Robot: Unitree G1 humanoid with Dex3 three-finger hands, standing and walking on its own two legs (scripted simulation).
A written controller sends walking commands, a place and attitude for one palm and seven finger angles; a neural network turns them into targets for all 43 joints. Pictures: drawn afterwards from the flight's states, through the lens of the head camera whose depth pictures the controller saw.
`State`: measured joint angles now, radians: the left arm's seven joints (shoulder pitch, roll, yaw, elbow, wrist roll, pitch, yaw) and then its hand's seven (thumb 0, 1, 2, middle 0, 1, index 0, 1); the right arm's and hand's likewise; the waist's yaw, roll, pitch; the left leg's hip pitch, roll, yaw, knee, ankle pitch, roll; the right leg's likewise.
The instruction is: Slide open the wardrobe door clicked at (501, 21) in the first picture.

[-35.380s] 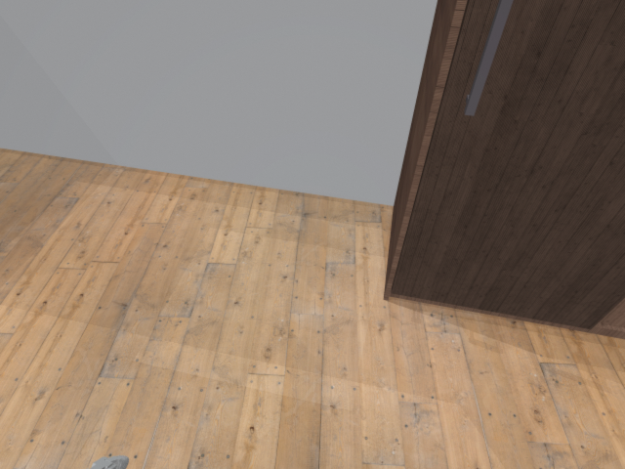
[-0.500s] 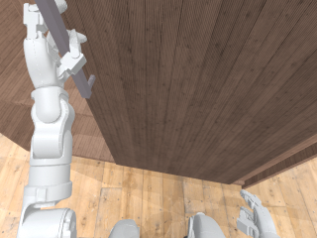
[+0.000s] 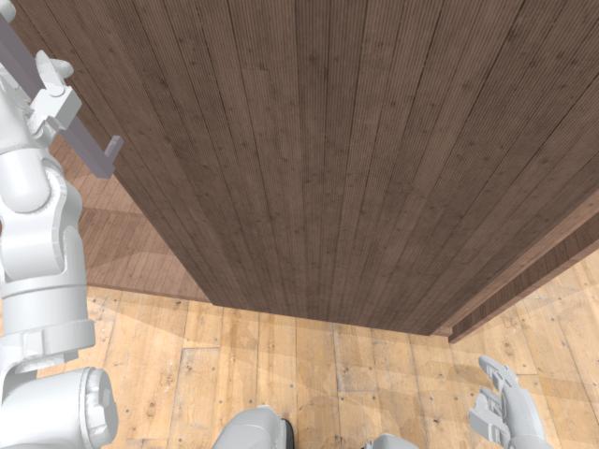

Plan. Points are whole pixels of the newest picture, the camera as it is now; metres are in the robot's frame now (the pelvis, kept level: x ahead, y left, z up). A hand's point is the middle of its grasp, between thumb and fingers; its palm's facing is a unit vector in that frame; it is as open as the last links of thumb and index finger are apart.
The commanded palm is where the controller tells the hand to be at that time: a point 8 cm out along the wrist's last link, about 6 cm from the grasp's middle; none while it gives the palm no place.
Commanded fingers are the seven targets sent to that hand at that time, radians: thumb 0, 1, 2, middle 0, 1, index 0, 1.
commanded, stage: step sideways, sliding the door along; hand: left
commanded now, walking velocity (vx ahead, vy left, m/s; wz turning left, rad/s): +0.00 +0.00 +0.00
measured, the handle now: (38, 59) +0.44 +0.33 +0.23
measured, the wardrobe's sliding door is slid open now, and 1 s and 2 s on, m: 0.61 0.61 0.61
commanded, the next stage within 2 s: stop walking and hold the door there in 0.04 s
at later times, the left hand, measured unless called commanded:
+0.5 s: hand (58, 98) +0.40 +0.29 +0.22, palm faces +0.59 -0.77 -0.26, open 7.2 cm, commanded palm +0.36 +0.31 +0.18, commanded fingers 0.00 0.90 0.90 -0.45 -1.40 -0.45 -1.40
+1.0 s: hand (52, 98) +0.39 +0.30 +0.22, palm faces +0.53 -0.82 -0.23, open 7.1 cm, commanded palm +0.35 +0.32 +0.18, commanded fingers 0.00 0.90 0.90 -0.45 -1.40 -0.45 -1.40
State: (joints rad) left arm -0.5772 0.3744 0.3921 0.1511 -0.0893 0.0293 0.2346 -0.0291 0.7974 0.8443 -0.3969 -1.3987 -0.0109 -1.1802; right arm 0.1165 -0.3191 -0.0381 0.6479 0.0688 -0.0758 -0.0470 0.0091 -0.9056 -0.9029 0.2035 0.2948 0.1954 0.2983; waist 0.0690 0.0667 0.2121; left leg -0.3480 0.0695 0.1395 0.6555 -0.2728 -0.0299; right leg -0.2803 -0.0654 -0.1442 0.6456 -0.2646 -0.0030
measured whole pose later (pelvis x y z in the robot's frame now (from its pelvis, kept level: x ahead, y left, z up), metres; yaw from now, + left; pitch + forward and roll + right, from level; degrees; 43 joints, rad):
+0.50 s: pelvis +0.02 -0.03 +0.00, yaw -6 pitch -1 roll -1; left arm -0.38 0.57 0.49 0.37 -0.06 -0.01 0.14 -0.07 0.73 0.82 -0.40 -1.35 -0.05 -1.20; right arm 0.14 -0.23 0.07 0.58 0.05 -0.06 -0.02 0.01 -0.90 -0.90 0.21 0.30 0.20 0.30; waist 0.05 0.06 0.06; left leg -0.24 0.14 0.20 0.61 -0.34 -0.02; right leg -0.25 0.02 -0.13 0.51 -0.20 -0.04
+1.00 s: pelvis -0.01 +0.00 +0.00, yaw -11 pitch -2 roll +0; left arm -0.40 0.60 0.49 0.59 -0.04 -0.09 0.16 -0.06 0.70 0.81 -0.42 -1.36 -0.09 -1.22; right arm 0.34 -0.30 0.01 0.71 0.06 -0.01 -0.08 0.01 -0.90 -0.90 0.20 0.29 0.20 0.30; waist -0.02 0.04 -0.02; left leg -0.27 0.05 0.13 0.49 -0.19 0.01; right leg -0.30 -0.01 -0.04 0.50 -0.18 -0.01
